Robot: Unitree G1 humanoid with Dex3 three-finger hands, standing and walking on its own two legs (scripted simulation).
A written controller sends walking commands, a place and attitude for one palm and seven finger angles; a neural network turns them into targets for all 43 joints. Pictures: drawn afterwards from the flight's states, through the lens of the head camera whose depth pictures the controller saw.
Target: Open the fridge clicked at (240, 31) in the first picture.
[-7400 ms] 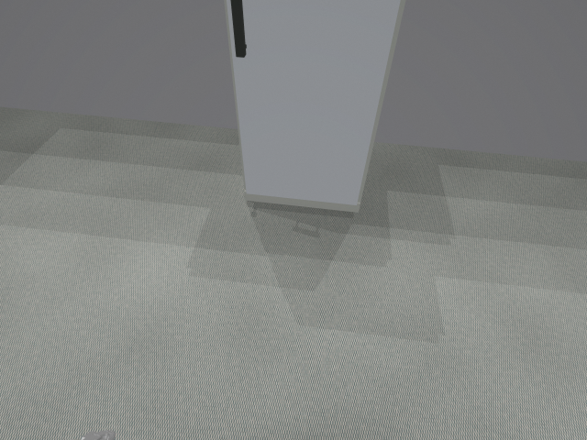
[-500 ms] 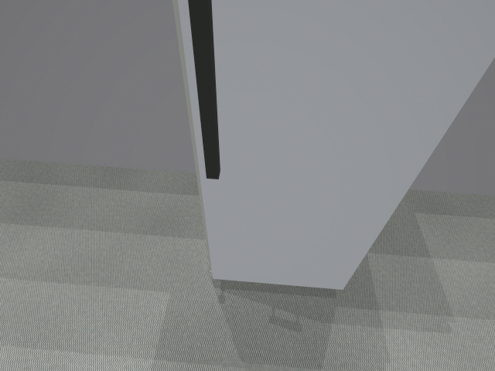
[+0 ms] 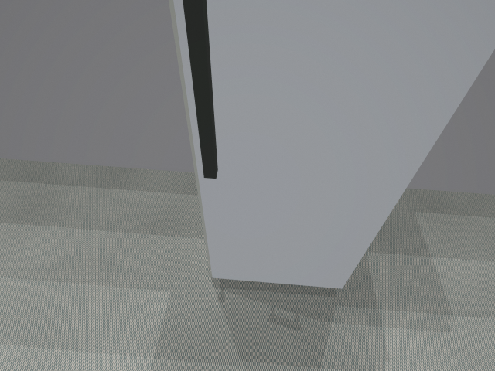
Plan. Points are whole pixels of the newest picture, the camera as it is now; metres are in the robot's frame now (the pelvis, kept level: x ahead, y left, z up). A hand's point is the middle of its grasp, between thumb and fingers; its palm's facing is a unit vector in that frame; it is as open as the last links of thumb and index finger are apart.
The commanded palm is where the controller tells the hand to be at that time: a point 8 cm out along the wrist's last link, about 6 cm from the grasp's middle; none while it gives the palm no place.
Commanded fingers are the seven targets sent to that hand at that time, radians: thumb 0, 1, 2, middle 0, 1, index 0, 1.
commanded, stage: look again from close up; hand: left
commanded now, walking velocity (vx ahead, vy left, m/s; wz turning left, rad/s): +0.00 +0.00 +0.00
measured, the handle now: (206, 91) +0.54 +0.12 +0.18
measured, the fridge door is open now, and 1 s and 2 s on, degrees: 0 0 0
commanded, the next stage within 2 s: shuffle to correct the standing spot in 0.06 s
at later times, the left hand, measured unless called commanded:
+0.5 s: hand out of the picture -0.01 +0.14 -0.19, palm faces +0.07 -0.99 -0.14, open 7.3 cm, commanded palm none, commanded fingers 0.00 0.90 0.90 -0.20 -0.30 -0.20 -0.30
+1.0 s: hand out of the picture +0.13 +0.16 -0.18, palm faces +0.07 -0.97 -0.24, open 7.3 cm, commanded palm none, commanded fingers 0.00 0.90 0.90 -0.20 -0.30 -0.20 -0.30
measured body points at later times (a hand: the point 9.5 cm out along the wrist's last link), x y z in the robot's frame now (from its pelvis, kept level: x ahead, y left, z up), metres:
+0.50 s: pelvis +0.04 -0.02 -0.01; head +0.05 -0.01 +0.44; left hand -0.01 +0.19 -0.18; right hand +0.02 -0.23 -0.17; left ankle +0.01 +0.10 -0.74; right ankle -0.01 -0.13 -0.74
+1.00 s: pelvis +0.08 -0.03 -0.01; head +0.11 -0.02 +0.44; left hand +0.13 +0.21 -0.16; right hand +0.10 -0.25 -0.17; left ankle +0.04 +0.09 -0.73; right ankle +0.10 -0.13 -0.74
